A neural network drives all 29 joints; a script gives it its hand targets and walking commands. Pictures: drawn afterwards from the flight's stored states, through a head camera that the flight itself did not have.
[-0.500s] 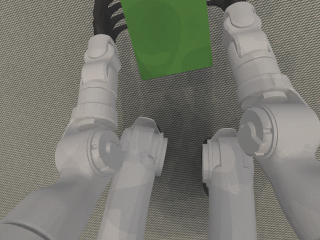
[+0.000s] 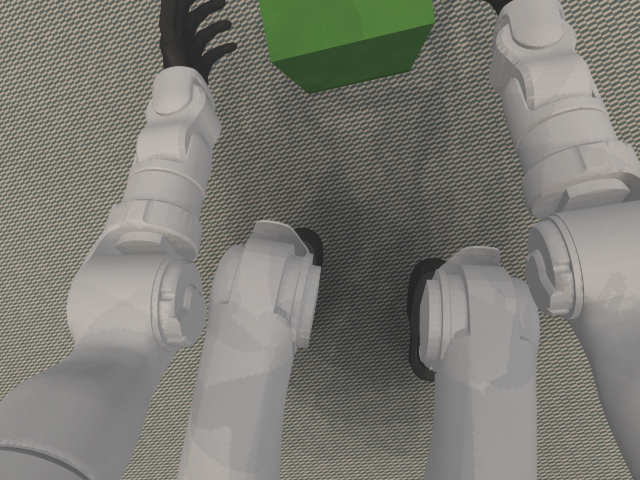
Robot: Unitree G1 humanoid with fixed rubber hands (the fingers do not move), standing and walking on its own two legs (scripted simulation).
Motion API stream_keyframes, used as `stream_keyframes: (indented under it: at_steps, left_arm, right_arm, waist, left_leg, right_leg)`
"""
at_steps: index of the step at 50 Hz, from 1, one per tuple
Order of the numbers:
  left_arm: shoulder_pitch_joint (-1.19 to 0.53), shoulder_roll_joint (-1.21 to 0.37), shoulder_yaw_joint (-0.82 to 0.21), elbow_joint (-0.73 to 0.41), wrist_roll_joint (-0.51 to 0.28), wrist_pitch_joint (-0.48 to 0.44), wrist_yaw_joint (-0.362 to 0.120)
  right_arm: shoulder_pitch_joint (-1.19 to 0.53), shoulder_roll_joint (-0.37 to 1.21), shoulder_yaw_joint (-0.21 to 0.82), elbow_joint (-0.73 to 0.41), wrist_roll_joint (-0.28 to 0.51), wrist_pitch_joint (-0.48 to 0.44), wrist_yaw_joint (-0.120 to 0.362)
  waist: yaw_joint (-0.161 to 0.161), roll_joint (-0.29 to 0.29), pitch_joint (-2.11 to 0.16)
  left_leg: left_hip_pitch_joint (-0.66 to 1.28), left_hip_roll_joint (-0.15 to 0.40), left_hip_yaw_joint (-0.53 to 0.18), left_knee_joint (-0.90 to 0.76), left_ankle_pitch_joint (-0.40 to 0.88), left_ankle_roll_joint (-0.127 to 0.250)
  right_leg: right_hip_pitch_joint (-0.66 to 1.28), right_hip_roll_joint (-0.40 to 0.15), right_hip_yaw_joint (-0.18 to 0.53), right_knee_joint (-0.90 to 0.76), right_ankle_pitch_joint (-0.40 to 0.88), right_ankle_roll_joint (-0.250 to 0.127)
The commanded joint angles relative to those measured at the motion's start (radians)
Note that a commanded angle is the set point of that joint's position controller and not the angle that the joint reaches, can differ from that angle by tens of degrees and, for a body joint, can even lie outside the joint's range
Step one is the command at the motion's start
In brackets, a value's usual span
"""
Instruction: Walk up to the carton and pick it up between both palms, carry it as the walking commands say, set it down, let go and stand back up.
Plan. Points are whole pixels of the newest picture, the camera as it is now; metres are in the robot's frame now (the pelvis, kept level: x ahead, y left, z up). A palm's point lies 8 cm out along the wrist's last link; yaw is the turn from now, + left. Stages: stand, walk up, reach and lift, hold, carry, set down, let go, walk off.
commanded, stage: set down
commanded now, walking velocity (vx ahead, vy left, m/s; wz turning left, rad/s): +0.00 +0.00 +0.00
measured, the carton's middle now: out of the picture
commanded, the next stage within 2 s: let go in 1.26 s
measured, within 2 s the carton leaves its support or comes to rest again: neither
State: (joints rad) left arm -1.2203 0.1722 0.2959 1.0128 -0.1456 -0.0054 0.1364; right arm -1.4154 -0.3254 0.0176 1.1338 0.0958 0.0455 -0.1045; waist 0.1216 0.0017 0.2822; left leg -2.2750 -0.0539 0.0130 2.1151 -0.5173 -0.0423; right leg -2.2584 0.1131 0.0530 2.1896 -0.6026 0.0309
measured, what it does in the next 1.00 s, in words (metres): rises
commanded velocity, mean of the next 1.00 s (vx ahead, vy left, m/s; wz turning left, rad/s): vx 0.00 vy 0.00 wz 0.00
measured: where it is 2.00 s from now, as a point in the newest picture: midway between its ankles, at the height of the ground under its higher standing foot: (360, 322)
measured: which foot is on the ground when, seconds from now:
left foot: down 0.00-1.00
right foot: down 0.00-1.00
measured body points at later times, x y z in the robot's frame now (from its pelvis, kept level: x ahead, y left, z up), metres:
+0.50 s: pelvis +0.01 +0.00 +0.09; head +0.34 +0.00 +0.40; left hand +0.49 +0.22 -0.04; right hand +0.57 -0.11 -0.05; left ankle +0.13 +0.12 -0.34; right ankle +0.10 -0.11 -0.34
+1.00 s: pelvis +0.03 +0.00 +0.22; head +0.33 -0.01 +0.56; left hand +0.48 +0.22 +0.11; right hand +0.57 -0.12 +0.11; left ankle +0.13 +0.12 -0.34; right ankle +0.10 -0.11 -0.34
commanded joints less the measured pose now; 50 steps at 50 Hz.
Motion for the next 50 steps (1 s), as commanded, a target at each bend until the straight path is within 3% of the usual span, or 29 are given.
stream_keyframes:
  at_steps: [1, 7, 14, 26, 35, 50]
  left_arm:
    - [-0.183, 0.118, -0.005, -0.156, -0.016, -0.007, 0.013]
    - [-0.128, 0.109, -0.011, -0.228, -0.022, 0.033, 0.029]
    - [-0.095, 0.057, -0.009, -0.251, 0.004, 0.062, 0.027]
    - [0.011, 0.032, 0.058, -0.336, 0.069, 0.088, 0.013]
    - [0.091, 0.012, 0.062, -0.414, 0.071, 0.107, -0.009]
    - [0.175, -0.031, 0.100, -0.417, 0.133, 0.099, -0.037]
  right_arm:
    - [-0.272, -0.053, -0.003, -0.153, 0.003, -0.008, -0.012]
    - [-0.231, -0.065, -0.023, -0.226, -0.003, 0.030, -0.017]
    - [-0.168, -0.053, -0.074, -0.198, -0.042, 0.053, 0.001]
    - [-0.098, -0.009, -0.120, -0.264, -0.099, 0.082, 0.009]
    - [-0.033, 0.011, -0.140, -0.342, -0.129, 0.103, 0.011]
    - [0.056, 0.055, -0.179, -0.332, -0.188, 0.098, 0.037]
  waist:
    - [0.072, -0.149, -1.264]
    - [0.067, -0.140, -1.362]
    - [0.037, -0.109, -1.258]
    - [0.059, -0.134, -1.340]
    - [0.052, -0.149, -1.386]
    - [0.052, -0.137, -1.310]
  left_leg:
    - [0.659, 0.008, 0.066, -0.156, 0.361, -0.022]
    - [0.737, -0.005, 0.085, -0.213, 0.339, -0.019]
    - [0.726, -0.015, 0.082, -0.314, 0.281, -0.025]
    - [0.818, -0.032, 0.098, -0.493, 0.345, -0.032]
    - [0.924, -0.038, 0.098, -0.644, 0.422, -0.037]
    - [1.116, -0.035, 0.090, -0.934, 0.457, -0.035]
  right_leg:
    - [0.590, -0.044, -0.048, -0.197, 0.272, -0.001]
    - [0.643, -0.033, -0.069, -0.256, 0.243, -0.007]
    - [0.582, -0.021, -0.076, -0.363, 0.193, -0.022]
    - [0.724, 0.002, -0.071, -0.549, 0.251, -0.013]
    - [0.874, 0.006, -0.070, -0.705, 0.324, -0.004]
    - [1.085, -0.002, -0.048, -1.009, 0.356, 0.005]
